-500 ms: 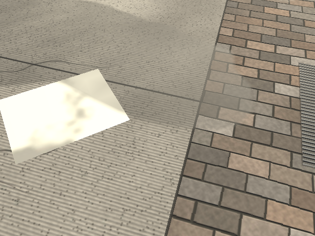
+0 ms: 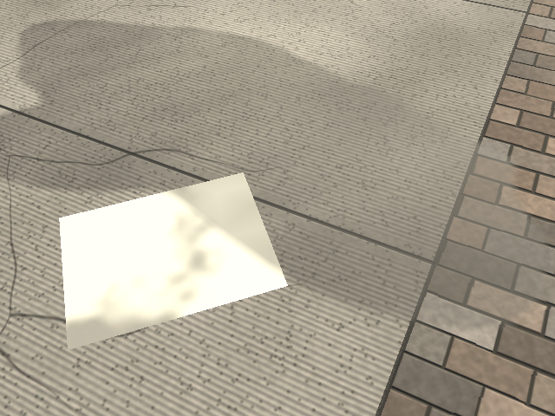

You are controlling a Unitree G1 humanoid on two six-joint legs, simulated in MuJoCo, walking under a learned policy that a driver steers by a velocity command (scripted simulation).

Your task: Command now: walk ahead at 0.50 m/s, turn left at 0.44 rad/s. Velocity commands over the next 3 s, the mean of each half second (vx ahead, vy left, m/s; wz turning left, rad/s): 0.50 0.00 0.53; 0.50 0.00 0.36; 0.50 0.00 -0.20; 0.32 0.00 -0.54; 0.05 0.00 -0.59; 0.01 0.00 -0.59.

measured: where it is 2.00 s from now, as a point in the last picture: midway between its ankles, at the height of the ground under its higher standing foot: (189, 245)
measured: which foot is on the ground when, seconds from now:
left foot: up 0.00-0.18, down 0.20-0.72, up 0.74-1.00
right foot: down 0.00-0.20, up 0.22-0.70, down 0.72-1.00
